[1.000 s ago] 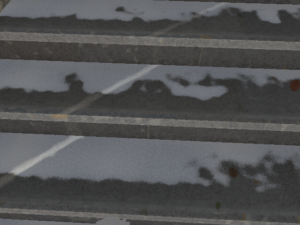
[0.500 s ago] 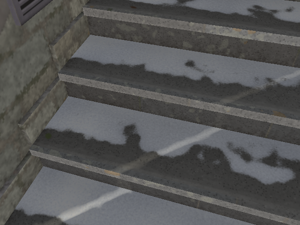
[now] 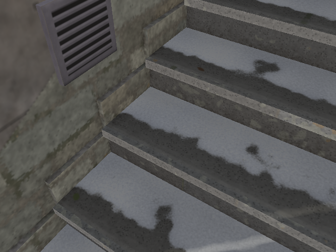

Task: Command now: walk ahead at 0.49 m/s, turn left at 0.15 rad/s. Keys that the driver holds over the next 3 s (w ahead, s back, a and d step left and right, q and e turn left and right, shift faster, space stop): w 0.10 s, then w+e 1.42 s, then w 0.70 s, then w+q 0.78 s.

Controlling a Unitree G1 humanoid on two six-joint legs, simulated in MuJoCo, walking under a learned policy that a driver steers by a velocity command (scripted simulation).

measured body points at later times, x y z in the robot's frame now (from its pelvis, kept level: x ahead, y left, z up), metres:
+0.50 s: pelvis +0.29 +0.03 +0.05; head +0.30 +0.01 +0.50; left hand +0.10 +0.14 -0.07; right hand +0.60 -0.09 +0.03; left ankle +0.51 +0.13 -0.50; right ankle +0.03 -0.08 -0.67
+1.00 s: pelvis +0.53 +0.00 +0.21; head +0.54 -0.02 +0.66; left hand +0.81 +0.07 +0.12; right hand +0.42 -0.12 +0.04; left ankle +0.51 +0.14 -0.52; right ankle +0.56 -0.15 -0.25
